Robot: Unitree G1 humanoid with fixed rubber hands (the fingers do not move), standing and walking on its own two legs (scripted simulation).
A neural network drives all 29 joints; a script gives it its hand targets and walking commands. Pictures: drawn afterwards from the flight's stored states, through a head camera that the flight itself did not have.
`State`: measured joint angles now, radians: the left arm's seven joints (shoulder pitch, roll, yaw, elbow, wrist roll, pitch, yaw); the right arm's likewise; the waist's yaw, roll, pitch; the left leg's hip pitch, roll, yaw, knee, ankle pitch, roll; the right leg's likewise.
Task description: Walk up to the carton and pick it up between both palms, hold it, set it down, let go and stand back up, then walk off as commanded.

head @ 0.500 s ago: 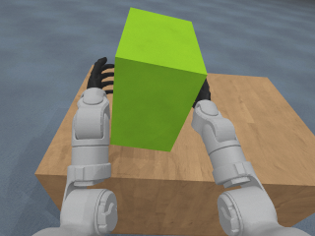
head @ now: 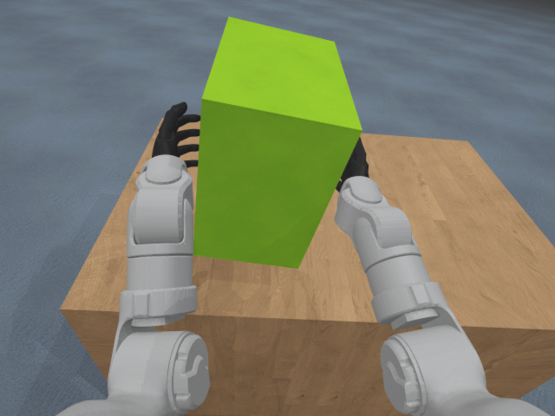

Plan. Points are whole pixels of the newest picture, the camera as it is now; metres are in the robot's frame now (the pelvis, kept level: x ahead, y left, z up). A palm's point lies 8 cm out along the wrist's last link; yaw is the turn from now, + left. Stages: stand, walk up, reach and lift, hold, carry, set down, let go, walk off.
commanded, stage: hold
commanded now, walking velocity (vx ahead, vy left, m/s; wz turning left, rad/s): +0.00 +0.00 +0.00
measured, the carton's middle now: (264, 146) +0.44 +0.01 +0.21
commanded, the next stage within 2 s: set down in 1.00 s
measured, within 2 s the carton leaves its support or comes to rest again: neither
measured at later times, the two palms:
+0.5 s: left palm (171, 164) +0.36 +0.13 +0.22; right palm (355, 183) +0.36 -0.12 +0.20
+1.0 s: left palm (172, 161) +0.37 +0.13 +0.23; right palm (355, 184) +0.36 -0.12 +0.20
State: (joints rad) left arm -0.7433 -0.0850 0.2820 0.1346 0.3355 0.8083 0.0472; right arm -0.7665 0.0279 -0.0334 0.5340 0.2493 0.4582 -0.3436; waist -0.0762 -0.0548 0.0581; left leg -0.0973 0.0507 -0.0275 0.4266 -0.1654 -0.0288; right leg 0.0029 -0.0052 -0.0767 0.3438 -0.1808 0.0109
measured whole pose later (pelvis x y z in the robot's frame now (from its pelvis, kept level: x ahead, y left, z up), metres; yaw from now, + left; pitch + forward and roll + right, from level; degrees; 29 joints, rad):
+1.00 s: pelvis +0.00 +0.00 +0.00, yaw +0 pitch -9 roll -2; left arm -0.74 -0.09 0.27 0.13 0.32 0.79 0.05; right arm -0.75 0.03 -0.04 0.50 0.24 0.45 -0.35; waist -0.07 -0.04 0.06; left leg -0.11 0.05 -0.03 0.43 -0.16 -0.03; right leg -0.01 0.00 -0.08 0.34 -0.17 0.01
